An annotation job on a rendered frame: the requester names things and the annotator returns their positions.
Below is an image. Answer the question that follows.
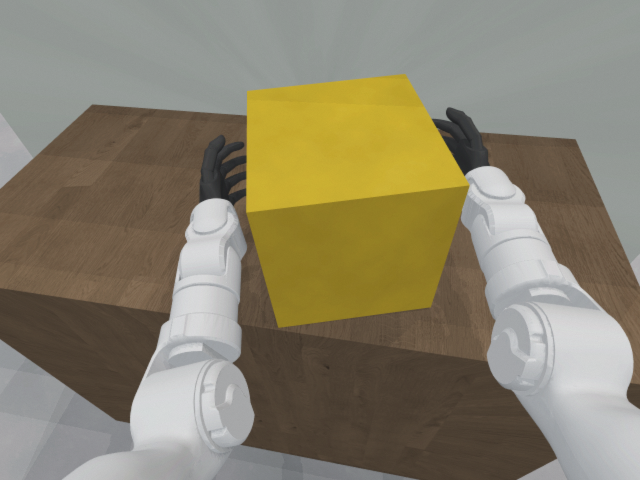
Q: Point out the right robot upper arm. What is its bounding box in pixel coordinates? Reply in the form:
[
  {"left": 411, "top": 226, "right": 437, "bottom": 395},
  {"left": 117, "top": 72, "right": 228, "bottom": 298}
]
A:
[{"left": 487, "top": 301, "right": 640, "bottom": 480}]

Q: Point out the carton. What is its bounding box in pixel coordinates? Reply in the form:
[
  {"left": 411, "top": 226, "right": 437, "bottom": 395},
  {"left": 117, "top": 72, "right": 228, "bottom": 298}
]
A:
[{"left": 246, "top": 74, "right": 470, "bottom": 328}]

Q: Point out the pedestal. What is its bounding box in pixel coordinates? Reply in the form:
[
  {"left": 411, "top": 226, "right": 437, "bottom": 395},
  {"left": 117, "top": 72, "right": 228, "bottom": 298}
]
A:
[{"left": 0, "top": 104, "right": 640, "bottom": 480}]

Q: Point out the robot right hand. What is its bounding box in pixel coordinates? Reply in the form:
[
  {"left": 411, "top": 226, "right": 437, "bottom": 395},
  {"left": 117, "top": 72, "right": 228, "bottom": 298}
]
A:
[{"left": 432, "top": 107, "right": 490, "bottom": 176}]

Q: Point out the left robot forearm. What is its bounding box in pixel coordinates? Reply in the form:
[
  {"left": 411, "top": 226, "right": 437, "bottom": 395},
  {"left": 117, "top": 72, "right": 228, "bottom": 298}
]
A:
[{"left": 130, "top": 198, "right": 247, "bottom": 439}]

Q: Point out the robot left hand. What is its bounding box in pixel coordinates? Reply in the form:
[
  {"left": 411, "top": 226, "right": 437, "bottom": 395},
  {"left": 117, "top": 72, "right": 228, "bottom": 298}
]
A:
[{"left": 199, "top": 135, "right": 247, "bottom": 206}]

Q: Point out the left robot upper arm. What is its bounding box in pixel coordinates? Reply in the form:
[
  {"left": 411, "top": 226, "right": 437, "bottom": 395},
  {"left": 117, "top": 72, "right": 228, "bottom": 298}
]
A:
[{"left": 62, "top": 358, "right": 254, "bottom": 480}]

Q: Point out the right robot forearm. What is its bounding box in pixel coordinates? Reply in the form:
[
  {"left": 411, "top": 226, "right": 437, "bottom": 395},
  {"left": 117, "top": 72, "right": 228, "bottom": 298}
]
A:
[{"left": 461, "top": 166, "right": 633, "bottom": 384}]

